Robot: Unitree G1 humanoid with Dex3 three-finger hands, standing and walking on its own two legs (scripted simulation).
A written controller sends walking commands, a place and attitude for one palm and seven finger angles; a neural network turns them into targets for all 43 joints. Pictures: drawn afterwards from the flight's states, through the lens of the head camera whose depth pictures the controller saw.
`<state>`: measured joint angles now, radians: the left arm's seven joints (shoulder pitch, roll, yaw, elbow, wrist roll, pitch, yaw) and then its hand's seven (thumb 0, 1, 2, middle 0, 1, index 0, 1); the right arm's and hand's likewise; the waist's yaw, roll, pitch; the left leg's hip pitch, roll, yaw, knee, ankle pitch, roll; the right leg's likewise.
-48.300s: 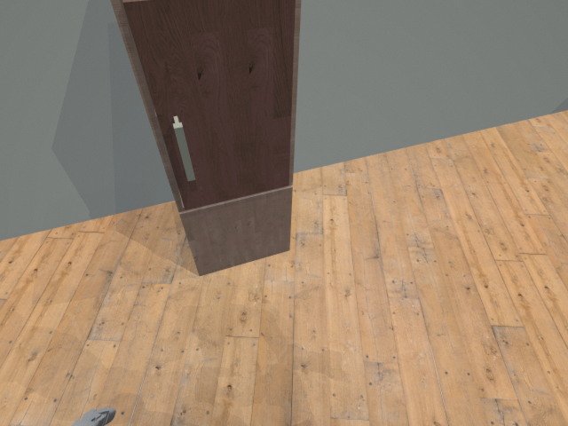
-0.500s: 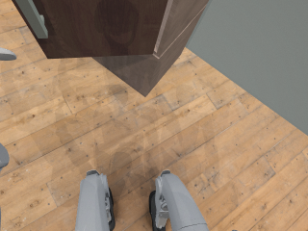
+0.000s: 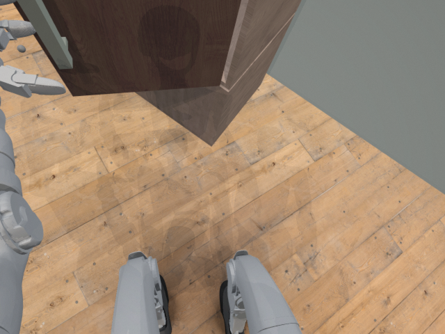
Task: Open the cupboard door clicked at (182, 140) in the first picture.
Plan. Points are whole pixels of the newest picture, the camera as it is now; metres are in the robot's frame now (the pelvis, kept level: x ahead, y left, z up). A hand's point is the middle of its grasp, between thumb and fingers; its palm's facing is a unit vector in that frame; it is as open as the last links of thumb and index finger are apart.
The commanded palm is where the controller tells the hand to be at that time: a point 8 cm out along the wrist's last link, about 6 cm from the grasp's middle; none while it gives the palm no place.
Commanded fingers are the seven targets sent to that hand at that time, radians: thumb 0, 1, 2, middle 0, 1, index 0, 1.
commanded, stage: slide the fingers in behind the handle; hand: left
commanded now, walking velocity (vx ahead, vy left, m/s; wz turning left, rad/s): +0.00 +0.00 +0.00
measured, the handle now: (43, 13) +0.61 +0.24 +0.07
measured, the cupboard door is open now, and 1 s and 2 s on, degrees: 46 46 46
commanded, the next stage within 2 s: close the thumb around the handle in 1.04 s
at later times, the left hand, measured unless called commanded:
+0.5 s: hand (51, 50) +0.55 +0.22 +0.06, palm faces +0.12 -0.99 -0.02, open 14.0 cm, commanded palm +0.53 +0.24 +0.05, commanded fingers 0.00 -0.50 0.30 -0.30 -1.20 -0.30 -1.20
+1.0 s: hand (55, 50) +0.55 +0.22 +0.06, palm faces +0.13 -0.99 -0.02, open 14.0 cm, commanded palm +0.53 +0.24 +0.05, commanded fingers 0.00 -0.50 0.30 -0.30 -1.20 -0.30 -1.20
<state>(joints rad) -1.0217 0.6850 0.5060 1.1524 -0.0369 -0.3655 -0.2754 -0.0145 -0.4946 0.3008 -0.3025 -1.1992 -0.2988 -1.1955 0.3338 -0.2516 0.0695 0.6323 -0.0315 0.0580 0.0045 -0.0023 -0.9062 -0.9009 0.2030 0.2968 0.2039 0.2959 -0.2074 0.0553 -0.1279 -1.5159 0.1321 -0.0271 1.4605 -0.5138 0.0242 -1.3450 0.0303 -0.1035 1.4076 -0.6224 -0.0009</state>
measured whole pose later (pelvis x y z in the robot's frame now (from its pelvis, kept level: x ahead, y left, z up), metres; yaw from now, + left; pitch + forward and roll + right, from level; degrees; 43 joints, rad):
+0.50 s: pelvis +0.00 -0.01 +0.00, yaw +1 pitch +31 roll -6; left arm -1.02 0.60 0.46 1.17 -0.03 -0.40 -0.20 -0.01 -0.50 0.30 -0.30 -1.20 -0.30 -1.20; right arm 0.33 -0.26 0.05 0.64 -0.04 0.06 0.01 0.00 -0.91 -0.90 0.20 0.30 0.20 0.30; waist -0.21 0.05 -0.14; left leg -1.50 0.13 -0.03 1.45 -0.51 0.01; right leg -1.33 0.03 -0.11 1.41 -0.63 -0.02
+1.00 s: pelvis +0.00 -0.01 +0.00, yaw +1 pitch +32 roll -6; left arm -1.03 0.59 0.45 1.18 -0.03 -0.42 -0.18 -0.01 -0.50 0.30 -0.30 -1.20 -0.29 -1.19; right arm 0.33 -0.25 0.05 0.65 -0.04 0.06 0.02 0.00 -0.91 -0.90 0.20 0.30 0.20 0.30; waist -0.21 0.06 -0.14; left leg -1.50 0.13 -0.03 1.45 -0.51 0.01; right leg -1.34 0.03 -0.11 1.41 -0.63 -0.01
